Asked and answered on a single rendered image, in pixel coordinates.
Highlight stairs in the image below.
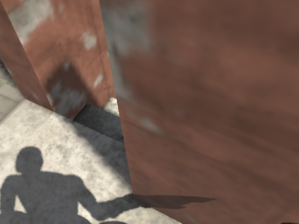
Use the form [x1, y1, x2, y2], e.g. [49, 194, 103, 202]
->
[73, 97, 124, 144]

